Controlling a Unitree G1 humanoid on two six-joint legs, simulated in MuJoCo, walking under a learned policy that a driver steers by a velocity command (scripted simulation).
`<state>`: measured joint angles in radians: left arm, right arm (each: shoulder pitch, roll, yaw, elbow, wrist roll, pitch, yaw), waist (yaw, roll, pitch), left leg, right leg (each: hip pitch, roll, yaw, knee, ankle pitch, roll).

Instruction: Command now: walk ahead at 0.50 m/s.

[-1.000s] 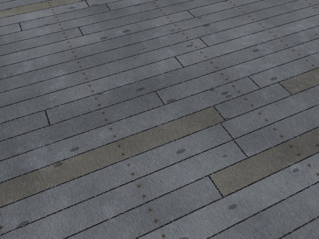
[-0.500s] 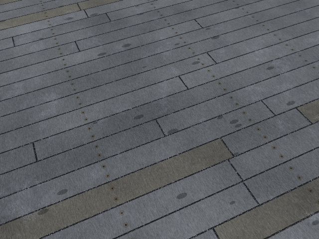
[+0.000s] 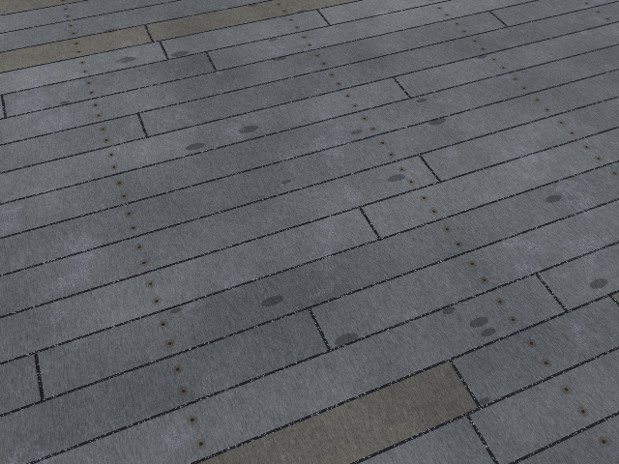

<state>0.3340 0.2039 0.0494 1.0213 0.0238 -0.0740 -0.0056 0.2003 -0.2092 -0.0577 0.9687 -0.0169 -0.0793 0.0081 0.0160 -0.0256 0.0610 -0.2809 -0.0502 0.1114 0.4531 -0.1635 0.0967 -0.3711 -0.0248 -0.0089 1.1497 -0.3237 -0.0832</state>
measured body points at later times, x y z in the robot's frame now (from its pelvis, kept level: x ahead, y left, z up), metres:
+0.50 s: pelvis +0.27 -0.04 -0.01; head +0.30 -0.05 +0.44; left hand +0.42 +0.19 -0.13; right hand +0.21 -0.28 -0.16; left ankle +0.10 +0.06 -0.66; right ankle +0.35 -0.11 -0.74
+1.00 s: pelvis +0.53 -0.02 -0.01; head +0.57 -0.01 +0.44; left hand +0.43 +0.21 -0.16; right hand +0.73 -0.23 -0.12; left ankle +0.65 +0.06 -0.74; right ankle +0.36 -0.11 -0.73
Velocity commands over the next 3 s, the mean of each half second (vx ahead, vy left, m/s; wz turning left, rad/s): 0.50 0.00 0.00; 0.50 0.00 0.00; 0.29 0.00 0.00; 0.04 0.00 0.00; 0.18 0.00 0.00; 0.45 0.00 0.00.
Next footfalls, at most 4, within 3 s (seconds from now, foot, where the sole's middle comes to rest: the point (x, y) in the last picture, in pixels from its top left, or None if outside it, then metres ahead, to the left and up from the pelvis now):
0.42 right None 0.39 -0.11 -0.77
1.00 left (290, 368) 0.69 0.07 -0.77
1.48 right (359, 310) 0.85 -0.10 -0.77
1.72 left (277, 339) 0.77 0.10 -0.77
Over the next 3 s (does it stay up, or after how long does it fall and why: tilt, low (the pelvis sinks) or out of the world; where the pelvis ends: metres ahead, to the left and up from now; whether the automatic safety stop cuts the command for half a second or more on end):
stays up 1.11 -0.01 -0.02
